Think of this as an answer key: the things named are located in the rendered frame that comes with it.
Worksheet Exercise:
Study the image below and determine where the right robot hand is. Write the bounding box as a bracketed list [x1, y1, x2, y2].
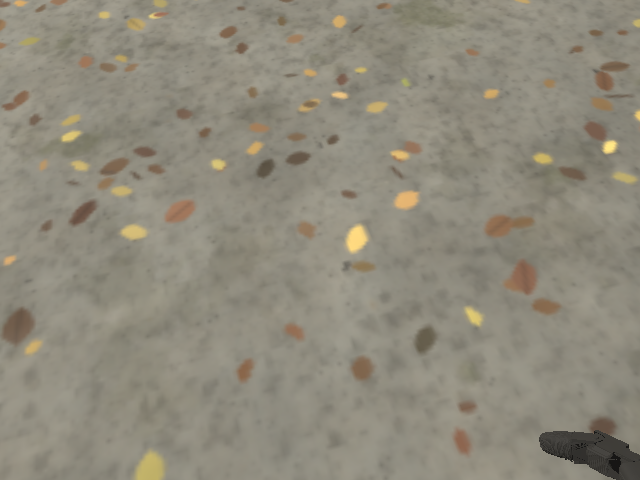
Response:
[539, 430, 640, 480]

